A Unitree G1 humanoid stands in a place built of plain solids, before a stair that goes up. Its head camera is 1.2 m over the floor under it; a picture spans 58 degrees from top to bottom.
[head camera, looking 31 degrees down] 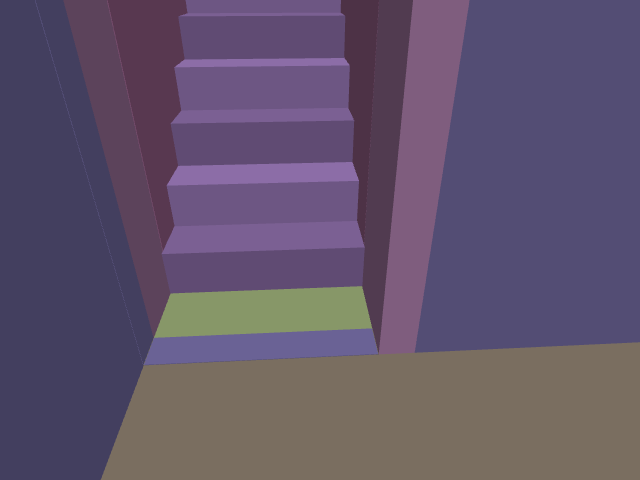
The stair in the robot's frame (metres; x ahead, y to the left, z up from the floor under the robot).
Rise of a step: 0.21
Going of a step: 0.24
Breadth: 0.86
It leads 4 degrees to the left of straight ahead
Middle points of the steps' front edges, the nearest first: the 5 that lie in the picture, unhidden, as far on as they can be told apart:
1.56 0.24 0.21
1.80 0.25 0.42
2.04 0.27 0.63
2.27 0.28 0.83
2.51 0.30 1.04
